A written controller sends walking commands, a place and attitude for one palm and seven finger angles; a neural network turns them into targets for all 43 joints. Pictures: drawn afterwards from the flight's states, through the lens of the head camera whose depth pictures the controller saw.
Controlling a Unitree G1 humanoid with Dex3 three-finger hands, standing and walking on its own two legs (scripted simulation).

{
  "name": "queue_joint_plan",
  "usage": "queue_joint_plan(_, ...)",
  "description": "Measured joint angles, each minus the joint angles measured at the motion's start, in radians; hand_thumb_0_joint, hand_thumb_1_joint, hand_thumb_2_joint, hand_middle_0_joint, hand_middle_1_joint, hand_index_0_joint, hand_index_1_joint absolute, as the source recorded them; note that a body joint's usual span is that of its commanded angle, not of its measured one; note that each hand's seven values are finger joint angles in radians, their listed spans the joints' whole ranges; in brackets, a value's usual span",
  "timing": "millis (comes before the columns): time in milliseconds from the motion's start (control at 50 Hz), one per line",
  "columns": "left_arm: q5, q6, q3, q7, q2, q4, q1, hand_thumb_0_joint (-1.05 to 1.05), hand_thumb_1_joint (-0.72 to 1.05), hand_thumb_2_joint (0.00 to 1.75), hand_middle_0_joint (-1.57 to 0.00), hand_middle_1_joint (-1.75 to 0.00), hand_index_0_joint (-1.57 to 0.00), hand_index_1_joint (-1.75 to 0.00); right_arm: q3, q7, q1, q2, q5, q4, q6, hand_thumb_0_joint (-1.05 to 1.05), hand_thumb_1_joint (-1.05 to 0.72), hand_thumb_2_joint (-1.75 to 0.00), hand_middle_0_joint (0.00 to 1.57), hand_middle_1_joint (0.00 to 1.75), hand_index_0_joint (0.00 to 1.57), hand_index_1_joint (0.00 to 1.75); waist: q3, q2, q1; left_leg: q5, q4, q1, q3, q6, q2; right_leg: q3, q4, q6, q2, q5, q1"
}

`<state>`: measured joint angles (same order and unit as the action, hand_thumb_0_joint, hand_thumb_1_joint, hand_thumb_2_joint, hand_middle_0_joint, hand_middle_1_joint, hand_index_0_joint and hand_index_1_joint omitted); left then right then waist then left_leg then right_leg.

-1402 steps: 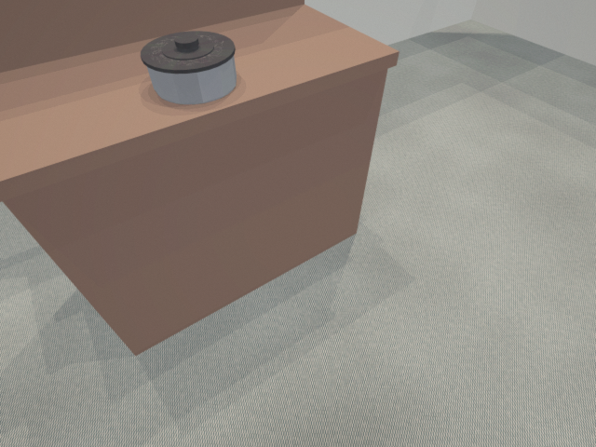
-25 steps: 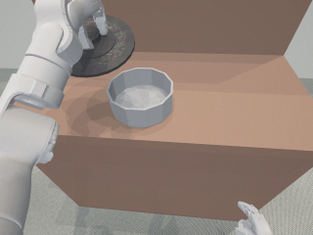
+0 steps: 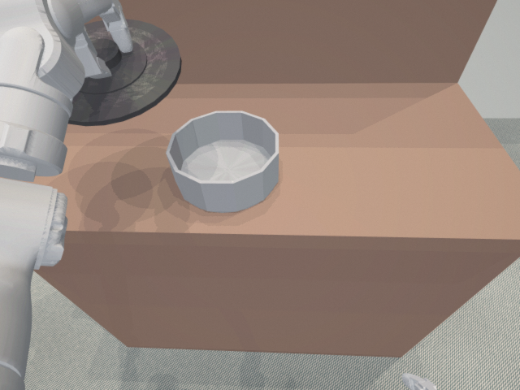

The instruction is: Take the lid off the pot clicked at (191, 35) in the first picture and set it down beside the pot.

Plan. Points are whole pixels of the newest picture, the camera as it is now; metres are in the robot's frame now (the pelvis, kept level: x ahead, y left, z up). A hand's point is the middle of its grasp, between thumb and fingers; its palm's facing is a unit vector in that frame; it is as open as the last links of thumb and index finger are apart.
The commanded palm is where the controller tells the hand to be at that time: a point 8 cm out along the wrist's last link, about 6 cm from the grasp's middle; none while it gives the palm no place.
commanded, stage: move the lid sideways beside the pot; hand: left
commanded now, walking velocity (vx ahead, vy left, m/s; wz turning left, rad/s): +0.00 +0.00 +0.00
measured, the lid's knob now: (100, 54) +0.49 +0.23 +0.28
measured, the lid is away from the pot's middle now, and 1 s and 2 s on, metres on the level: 0.15 0.25 0.23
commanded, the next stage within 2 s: lower the lid onto the table in 0.88 s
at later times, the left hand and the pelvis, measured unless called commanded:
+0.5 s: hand (35, 65) +0.44 +0.28 +0.29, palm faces -0.15 -0.12 -0.98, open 7.8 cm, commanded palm +0.44 +0.28 +0.37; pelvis +0.00 +0.00 +0.00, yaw +2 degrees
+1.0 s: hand (26, 61) +0.45 +0.30 +0.29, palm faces -0.15 -0.12 -0.98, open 7.8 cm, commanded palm +0.44 +0.30 +0.37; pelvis +0.01 +0.00 +0.00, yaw +1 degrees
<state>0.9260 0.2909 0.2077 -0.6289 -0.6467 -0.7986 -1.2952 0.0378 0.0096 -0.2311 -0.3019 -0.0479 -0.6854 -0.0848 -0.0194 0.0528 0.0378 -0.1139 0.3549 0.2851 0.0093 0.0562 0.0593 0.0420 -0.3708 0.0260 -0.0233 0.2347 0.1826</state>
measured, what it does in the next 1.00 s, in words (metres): stands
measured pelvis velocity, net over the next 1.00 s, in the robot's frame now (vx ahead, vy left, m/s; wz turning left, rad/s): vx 0.01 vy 0.00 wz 0.02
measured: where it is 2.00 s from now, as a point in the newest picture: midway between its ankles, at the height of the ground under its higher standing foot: outside the picture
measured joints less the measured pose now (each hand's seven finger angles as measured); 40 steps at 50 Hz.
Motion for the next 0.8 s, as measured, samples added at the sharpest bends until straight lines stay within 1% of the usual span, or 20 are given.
queue_joint_plan(100,0.005,0.002,-0.011,-0.004,-0.035,-0.005,0.01,0.03,0.2,0.86,-0.55,-0.89,-0.64,-0.92,-0.007,0.0,-0.005,-0.011,-0.007,0.01,-0.009,0.01,-0.9,-0.89,0.21,0.3,0.2,0.3,0.005,-0.004,0.003,-0.005,0.007,0.0,0.002,-0.001,-0.003,-0.002,0.005,-0.001,0.003,-0.001,-0.006)
queue_joint_plan(180,0.005,0.0,-0.012,-0.006,-0.061,0.02,0.03,0.03,0.2,0.86,-0.55,-0.89,-0.64,-0.92,-0.01,0.002,0.001,-0.016,-0.011,0.02,-0.011,0.01,-0.9,-0.89,0.2,0.3,0.2,0.3,0.012,-0.004,0.0,-0.006,0.012,0.003,0.006,-0.001,-0.004,-0.006,0.007,-0.002,0.005,-0.002,-0.007)
queue_joint_plan(280,0.003,-0.011,-0.026,-0.011,-0.082,0.023,0.036,0.03,0.2,0.86,-0.55,-0.89,-0.64,-0.92,-0.004,0.005,0.023,-0.014,-0.016,0.026,-0.015,0.01,-0.9,-0.89,0.2,0.3,0.2,0.3,0.02,-0.005,-0.006,-0.005,0.016,0.009,0.014,-0.002,-0.004,-0.014,0.009,-0.002,0.006,-0.004,-0.008)
queue_joint_plan(360,0.006,-0.012,0.003,-0.011,-0.092,0.002,0.012,0.03,0.2,0.86,-0.55,-0.89,-0.64,-0.92,0.0,0.009,0.039,-0.006,-0.021,0.028,-0.013,0.01,-0.9,-0.89,0.2,0.3,0.2,0.3,0.028,-0.009,-0.01,-0.001,0.018,0.014,0.024,-0.004,-0.002,-0.025,0.008,-0.005,0.005,-0.005,-0.006)
queue_joint_plan(420,0.008,-0.027,-0.007,-0.008,-0.098,-0.008,0.007,0.03,0.2,0.86,-0.56,-0.89,-0.64,-0.92,0.006,0.013,0.049,-0.003,-0.019,0.025,-0.012,0.01,-0.9,-0.89,0.21,0.3,0.2,0.3,0.029,-0.008,-0.012,0.001,0.017,0.02,0.029,-0.004,-0.001,-0.03,0.012,-0.006,0.005,-0.007,-0.003)
queue_joint_plan(500,0.014,-0.038,-0.024,-0.009,-0.118,-0.044,-0.007,0.03,0.2,0.86,-0.56,-0.89,-0.64,-0.92,0.011,0.013,0.058,0.004,-0.02,0.021,-0.02,0.01,-0.9,-0.89,0.21,0.3,0.2,0.3,0.029,-0.01,-0.007,0.001,0.017,0.025,0.03,-0.004,-0.002,-0.031,0.015,-0.004,0.006,-0.008,0.001)
queue_joint_plan(580,0.023,-0.041,-0.013,-0.006,-0.132,-0.079,-0.029,0.03,0.2,0.86,-0.55,-0.89,-0.64,-0.92,0.01,0.013,0.051,0.005,-0.022,0.015,-0.024,0.01,-0.9,-0.89,0.21,0.3,0.2,0.3,0.03,-0.012,-0.004,-0.002,0.021,0.029,0.033,-0.004,-0.001,-0.034,0.017,-0.005,0.005,-0.007,0.001)
queue_joint_plan(640,0.029,-0.049,-0.018,-0.006,-0.142,-0.084,-0.033,0.03,0.2,0.86,-0.55,-0.89,-0.64,-0.92,0.009,0.012,0.041,0.003,-0.022,0.009,-0.027,0.01,-0.9,-0.89,0.21,0.3,0.2,0.3,0.032,-0.012,-0.001,-0.002,0.019,0.03,0.034,-0.004,0.0,-0.034,0.02,-0.006,0.004,-0.007,0.001)
queue_joint_plan(800,0.038,-0.067,-0.071,-0.007,-0.18,-0.103,-0.025,0.03,0.2,0.86,-0.55,-0.9,-0.64,-0.92,0.003,0.008,0.015,-0.006,-0.022,0.004,-0.046,0.01,-0.9,-0.89,0.21,0.3,0.2,0.3,0.032,-0.01,0.012,-0.009,0.019,0.033,0.026,-0.001,-0.002,-0.026,0.029,-0.002,0.005,-0.008,0.003)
